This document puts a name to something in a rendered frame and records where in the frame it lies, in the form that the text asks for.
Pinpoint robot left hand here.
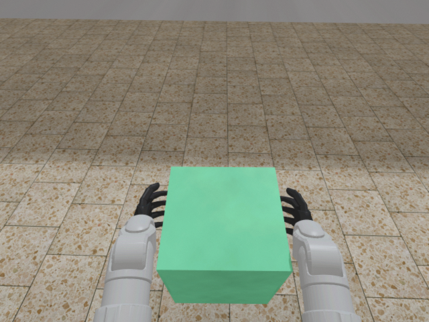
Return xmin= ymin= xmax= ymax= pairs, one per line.
xmin=134 ymin=182 xmax=168 ymax=228

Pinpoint robot right forearm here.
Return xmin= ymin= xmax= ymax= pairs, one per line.
xmin=292 ymin=220 xmax=362 ymax=322

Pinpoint robot right hand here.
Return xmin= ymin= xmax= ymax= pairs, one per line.
xmin=280 ymin=188 xmax=313 ymax=236

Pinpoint robot left forearm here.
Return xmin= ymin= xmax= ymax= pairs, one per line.
xmin=93 ymin=215 xmax=156 ymax=322

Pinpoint carton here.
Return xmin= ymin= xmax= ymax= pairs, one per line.
xmin=156 ymin=166 xmax=293 ymax=304

